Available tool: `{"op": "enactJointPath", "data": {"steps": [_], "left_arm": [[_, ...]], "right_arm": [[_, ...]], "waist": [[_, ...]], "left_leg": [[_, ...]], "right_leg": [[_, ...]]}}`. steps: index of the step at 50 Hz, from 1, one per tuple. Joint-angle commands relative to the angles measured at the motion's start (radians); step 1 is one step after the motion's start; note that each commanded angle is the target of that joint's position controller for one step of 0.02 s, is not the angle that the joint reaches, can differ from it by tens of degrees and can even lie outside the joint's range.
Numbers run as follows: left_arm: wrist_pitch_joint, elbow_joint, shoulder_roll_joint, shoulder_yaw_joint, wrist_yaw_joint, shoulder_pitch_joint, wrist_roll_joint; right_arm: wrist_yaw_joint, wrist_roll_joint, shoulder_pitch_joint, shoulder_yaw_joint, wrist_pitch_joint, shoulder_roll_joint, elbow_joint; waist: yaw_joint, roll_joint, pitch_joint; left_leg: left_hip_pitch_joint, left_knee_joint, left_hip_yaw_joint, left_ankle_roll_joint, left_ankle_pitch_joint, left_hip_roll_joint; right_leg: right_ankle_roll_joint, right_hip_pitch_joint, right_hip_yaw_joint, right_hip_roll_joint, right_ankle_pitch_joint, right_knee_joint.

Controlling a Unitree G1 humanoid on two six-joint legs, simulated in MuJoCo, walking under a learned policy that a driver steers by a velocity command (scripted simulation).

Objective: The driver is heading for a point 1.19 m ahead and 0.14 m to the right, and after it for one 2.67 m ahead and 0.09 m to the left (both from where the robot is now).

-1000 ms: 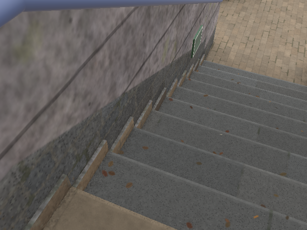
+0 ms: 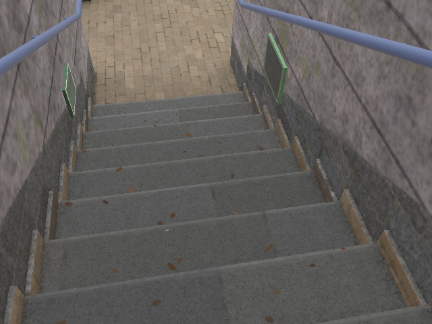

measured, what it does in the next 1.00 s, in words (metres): goes down: right foot, then left foot 0.15 m lower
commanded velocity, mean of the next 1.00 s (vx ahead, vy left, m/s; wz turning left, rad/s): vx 0.28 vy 0.00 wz -0.31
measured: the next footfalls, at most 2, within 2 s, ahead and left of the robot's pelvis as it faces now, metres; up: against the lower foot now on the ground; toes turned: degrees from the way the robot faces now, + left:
right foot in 0.32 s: +0.11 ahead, -0.12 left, +0.00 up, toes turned -11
left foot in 0.86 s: +0.38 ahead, +0.01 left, -0.15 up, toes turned -19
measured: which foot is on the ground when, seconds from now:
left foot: down 0.00-0.32, up 0.34-0.84, down 0.86-1.00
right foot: up 0.00-0.30, down 0.32-0.88, up 0.90-1.00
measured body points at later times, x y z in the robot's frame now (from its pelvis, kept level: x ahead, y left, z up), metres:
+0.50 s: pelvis +0.10 -0.05 -0.04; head +0.11 -0.06 +0.41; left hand +0.22 +0.21 -0.16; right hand +0.18 -0.34 -0.14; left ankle +0.15 +0.08 -0.67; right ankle +0.07 -0.11 -0.74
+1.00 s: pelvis +0.31 -0.04 -0.17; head +0.31 -0.02 +0.28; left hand +0.38 +0.21 -0.32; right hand +0.29 -0.30 -0.29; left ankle +0.34 +0.02 -0.89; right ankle +0.20 -0.13 -0.70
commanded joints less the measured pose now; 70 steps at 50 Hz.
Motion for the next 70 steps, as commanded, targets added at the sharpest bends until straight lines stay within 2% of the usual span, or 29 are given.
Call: {"op": "enactJointPath", "data": {"steps": [1, 5, 12, 15, 16, 17, 18, 19, 21, 24, 26, 35, 37, 40, 42, 44, 45, 46, 47, 48, 50, 53, 55, 56, 58, 61, 65, 68, 70], "left_arm": [[0.019, -0.037, 0.001, -0.002, -0.009, 0.076, 0.003], [0.035, -0.044, 0.031, 0.006, -0.004, -0.018, 0.019], [0.059, -0.08, 0.012, -0.001, 0.005, -0.182, 0.019], [0.067, 0.004, 0.025, 0.01, 0.03, 0.079, 0.004], [0.062, 0.062, 0.052, 0.025, 0.038, 0.279, -0.004], [0.064, 0.066, 0.156, 0.041, 0.044, 0.183, -0.043], [0.032, 0.027, 0.196, 0.031, 0.038, 0.166, -0.062], [0.024, 0.0, 0.19, 0.029, 0.036, 0.106, -0.035], [0.013, -0.01, 0.126, 0.005, 0.041, -0.032, 0.02], [-0.049, 0.065, 0.085, -0.004, 0.026, 0.074, 0.009], [-0.081, 0.105, 0.094, 0.002, 0.026, 0.142, 0.005], [-0.07, 0.145, 0.064, -0.005, 0.076, 0.19, 0.016], [-0.068, 0.148, 0.057, -0.008, 0.081, 0.175, 0.017], [-0.071, 0.168, 0.057, -0.012, 0.098, 0.199, 0.028], [-0.063, 0.19, 0.059, -0.019, 0.105, 0.222, 0.026], [-0.056, 0.209, 0.027, -0.025, 0.085, 0.229, 0.021], [-0.053, 0.21, 0.015, -0.018, 0.069, 0.334, 0.0], [-0.05, 0.206, 0.028, -0.025, 0.062, 0.348, 0.02], [-0.059, 0.16, 0.072, -0.026, 0.053, 0.26, 0.036], [-0.064, 0.139, 0.091, -0.018, 0.043, 0.11, 0.051], [-0.07, 0.101, 0.114, -0.007, 0.034, -0.084, 0.028], [-0.049, 0.11, 0.016, -0.029, 0.011, -0.122, 0.049], [-0.038, 0.115, -0.039, -0.046, -0.003, -0.096, 0.046], [-0.037, 0.143, -0.018, -0.035, -0.007, -0.043, 0.037], [-0.042, 0.116, 0.006, -0.025, -0.011, -0.125, 0.023], [-0.071, 0.067, 0.041, -0.014, -0.008, -0.284, 0.032], [-0.082, 0.006, 0.04, -0.007, -0.004, -0.432, 0.02], [-0.092, -0.013, -0.03, -0.033, -0.027, -0.371, 0.001], [-0.087, -0.003, -0.036, -0.034, -0.025, -0.334, -0.022]], "right_arm": [[-0.008, 0.002, 0.033, -0.019, 0.002, -0.107, -0.038], [-0.016, -0.008, 0.037, -0.008, -0.005, -0.118, -0.057], [-0.02, -0.022, 0.078, -0.021, 0.027, -0.165, -0.063], [-0.012, -0.004, -0.091, -0.031, 0.04, -0.196, -0.108], [-0.002, 0.025, -0.228, -0.038, 0.043, -0.207, -0.14], [0.002, 0.021, -0.214, -0.02, 0.053, -0.103, -0.187], [-0.013, -0.027, -0.074, 0.002, 0.051, -0.072, -0.213], [-0.021, -0.023, -0.045, -0.001, 0.055, -0.105, -0.186], [-0.026, -0.027, -0.043, -0.022, 0.058, -0.168, -0.139], [-0.023, -0.033, -0.107, -0.036, 0.112, -0.16, -0.112], [-0.009, -0.026, -0.171, -0.032, 0.123, -0.134, -0.12], [0.051, -0.034, -0.311, 0.0, 0.081, -0.07, -0.135], [0.052, -0.014, -0.31, 0.012, 0.064, -0.061, -0.131], [0.045, 0.028, -0.228, 0.006, 0.041, -0.084, -0.087], [0.028, 0.02, -0.097, -0.002, 0.038, -0.097, -0.009], [0.022, 0.005, 0.218, -0.022, 0.036, -0.124, 0.11], [0.032, 0.008, 0.292, -0.023, 0.031, -0.138, 0.121], [0.042, 0.028, 0.263, -0.027, 0.043, -0.147, 0.098], [0.027, 0.032, 0.194, -0.059, 0.043, -0.231, 0.065], [0.006, 0.019, 0.151, -0.067, 0.054, -0.222, 0.071], [-0.004, -0.025, 0.026, -0.012, 0.026, -0.121, 0.042], [-0.006, 0.004, 0.065, -0.014, -0.005, -0.132, 0.071], [-0.001, 0.007, 0.105, -0.019, 0.003, -0.123, 0.082], [0.007, -0.002, 0.111, -0.019, 0.007, -0.113, 0.077], [0.014, 0.0, 0.108, -0.017, 0.011, -0.103, 0.052], [-0.023, -0.002, 0.225, -0.028, 0.012, -0.13, 0.083], [-0.027, -0.021, 0.316, -0.043, 0.004, -0.136, 0.117], [-0.029, -0.004, 0.176, -0.03, -0.001, -0.085, 0.086], [-0.033, -0.009, 0.177, -0.035, 0.009, -0.108, 0.086]], "waist": [[0.051, 0.095, -0.062], [0.046, 0.11, -0.101], [-0.017, 0.173, -0.036], [0.128, 0.208, -0.119], [0.269, 0.143, -0.145], [0.168, -0.235, -0.012], [0.068, -0.164, -0.082], [0.045, -0.09, -0.104], [-0.023, -0.009, -0.04], [-0.002, 0.049, -0.026], [0.034, -0.011, -0.005], [0.092, -0.043, 0.026], [0.099, -0.062, 0.035], [0.098, -0.037, 0.073], [0.089, 0.046, 0.053], [-0.025, 0.195, -0.075], [0.021, 0.276, -0.2], [0.039, 0.232, -0.185], [0.012, 0.267, -0.168], [-0.021, 0.237, -0.087], [0.02, 0.036, 0.113], [0.022, 0.149, 0.074], [0.027, 0.198, 0.007], [0.043, 0.189, -0.024], [0.019, 0.122, -0.022], [-0.045, 0.054, 0.022], [-0.128, 0.15, 0.063], [-0.097, 0.075, 0.056], [-0.115, 0.097, 0.041]], "left_leg": [[0.07, -0.074, -0.138, 0.13, 0.921, 0.302], [0.068, 0.017, -0.062, 0.126, 0.846, 0.302], [0.072, 0.182, -0.004, 0.062, 0.752, 0.348], [-0.172, 0.474, 0.084, 0.005, 0.928, 0.309], [-0.355, 0.792, 0.087, -0.027, 0.71, 0.246], [-0.592, 1.149, 0.079, -0.086, -0.32, 0.022], [-0.604, 1.095, -0.145, -0.107, -0.345, 0.057], [-0.541, 1.026, -0.177, -0.121, -0.314, 0.087], [-0.495, 0.932, -0.178, -0.121, -0.192, 0.108], [-0.474, 0.835, -0.204, -0.109, 0.038, 0.106], [-0.561, 0.744, -0.219, -0.098, 0.082, 0.111], [-0.412, 0.268, -0.185, -0.115, 0.461, 0.038], [-0.285, 0.166, -0.168, -0.111, 0.515, 0.046], [-0.174, -0.042, -0.198, -0.081, 0.598, 0.104], [-0.013, -0.197, -0.15, -0.061, 0.608, 0.089], [0.372, -0.064, -0.221, -0.012, 0.653, 0.128], [0.588, 0.205, -0.333, 0.015, 0.724, 0.234], [0.541, 0.197, -0.471, 0.047, 0.458, 0.285], [0.488, 0.007, -0.723, 0.225, -0.085, 0.398], [0.347, -0.166, -0.91, 0.294, -0.565, 0.452], [-0.005, -0.177, -0.745, 0.205, -0.29, 0.33], [-0.13, -0.184, -0.553, 0.193, 0.043, 0.164], [-0.098, -0.143, -0.503, 0.201, 0.322, 0.157], [-0.077, -0.101, -0.515, 0.205, 0.373, 0.169], [-0.092, -0.068, -0.514, 0.179, 0.389, 0.159], [0.229, 0.029, -0.686, 0.224, 0.264, 0.201], [0.366, 0.113, -0.759, 0.241, 0.172, 0.18], [-0.122, 0.156, -0.567, 0.112, -0.02, 0.042], [-0.137, 0.205, -0.597, 0.091, -0.094, 0.025]], "right_leg": [[0.008, -0.053, -0.014, -0.011, 0.105, 0.025], [-0.006, -0.079, -0.049, -0.005, 0.309, 0.1], [0.009, -0.064, -0.134, -0.009, 0.158, -0.037], [-0.025, 0.389, -0.235, 0.064, 0.066, -0.22], [-0.085, 0.618, -0.178, 0.055, 0.197, -0.417], [-0.18, 0.565, 0.191, -0.123, 0.995, -0.544], [-0.302, 0.514, 0.459, -0.282, 1.185, -0.636], [-0.338, 0.416, 0.493, -0.32, 0.66, -0.718], [-0.307, 0.252, 0.457, -0.258, 0.301, -0.715], [-0.256, 0.219, 0.373, -0.182, 0.045, -0.66], [-0.246, 0.312, 0.394, -0.167, -0.034, -0.685], [-0.22, 0.214, 0.328, -0.055, -0.239, -0.54], [-0.188, 0.14, 0.276, -0.042, -0.221, -0.488], [-0.169, 0.164, 0.235, -0.06, -0.161, -0.345], [-0.162, 0.189, 0.165, -0.041, -0.035, -0.15], [-0.132, -0.011, -0.006, 0.058, -0.171, 0.371], [-0.092, -0.202, -0.085, 0.081, -0.469, 0.696], [-0.088, -0.345, -0.084, 0.01, -0.396, 0.814], [-0.054, -0.496, -0.103, 0.008, -0.264, 0.854], [-0.018, -0.573, -0.078, -0.036, -0.201, 0.742], [0.036, -0.416, 0.032, -0.128, 0.134, 0.24], [0.073, -0.124, -0.043, -0.088, 0.251, -0.177], [0.067, 0.0, -0.071, -0.061, 0.246, -0.243], [0.056, 0.023, -0.049, -0.078, 0.325, -0.198], [0.049, 0.04, -0.08, -0.061, 0.375, -0.197], [0.055, -0.292, 0.061, -0.086, 0.392, -0.296], [0.081, -0.474, 0.096, -0.101, 0.343, -0.39], [0.088, 0.114, 0.025, -0.056, 0.701, -0.672], [0.094, 0.274, 0.043, -0.073, 0.754, -0.718]]}}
